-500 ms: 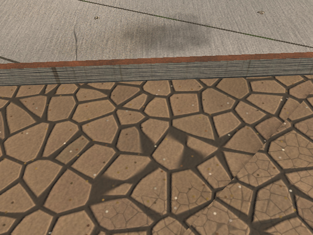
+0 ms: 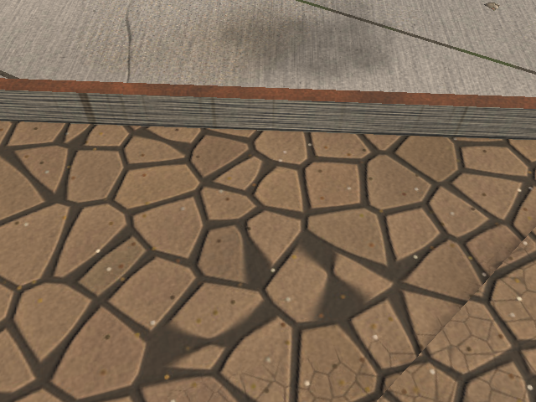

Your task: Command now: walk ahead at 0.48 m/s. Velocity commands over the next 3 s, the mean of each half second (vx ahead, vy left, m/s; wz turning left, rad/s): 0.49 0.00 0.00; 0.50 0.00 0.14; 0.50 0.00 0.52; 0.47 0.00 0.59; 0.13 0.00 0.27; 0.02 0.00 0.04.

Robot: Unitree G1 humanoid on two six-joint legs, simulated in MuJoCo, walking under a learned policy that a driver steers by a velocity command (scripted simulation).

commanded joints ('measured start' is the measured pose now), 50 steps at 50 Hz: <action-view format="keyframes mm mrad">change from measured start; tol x32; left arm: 1 -51 125 28 -91 5 -20 -9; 20 -512 89 17 -272 21 5 -35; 26 9 217 84 -108 59 -4 -7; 50 1 127 36 -107 13 -33 11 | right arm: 1 186 -123 -39 30 7 -6 0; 50 370 -209 -47 115 18 -2 -10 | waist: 1 -80 41 -90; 26 97 -264 -306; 50 -103 181 -218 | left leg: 1 428 352 -527 -382 -173 146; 23 567 230 -140 -106 674 44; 27 -65 35 -159 656 -289 -36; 46 202 50 -29 -104 159 7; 48 580 318 -425 -101 508 132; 50 669 383 -684 -267 165 251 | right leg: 1 -505 -72 43 307 143 -26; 20 -444 -74 -63 -541 503 -10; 26 515 -356 316 -594 624 -228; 41 -93 -193 -9 -847 509 -128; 46 40 -179 -114 -459 735 -78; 48 -337 13 -169 166 -15 -1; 50 -634 -28 6 363 -31 24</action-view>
